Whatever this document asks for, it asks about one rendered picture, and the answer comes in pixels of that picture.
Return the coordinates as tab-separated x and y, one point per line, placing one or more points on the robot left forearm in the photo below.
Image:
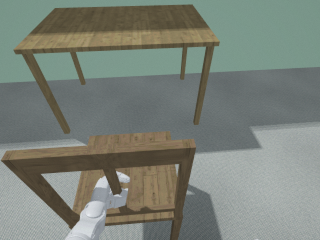
91	223

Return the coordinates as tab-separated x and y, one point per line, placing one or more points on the robot left hand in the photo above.
102	191

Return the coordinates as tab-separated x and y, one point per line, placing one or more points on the table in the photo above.
112	28

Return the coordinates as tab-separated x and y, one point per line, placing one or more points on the chair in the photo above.
156	192

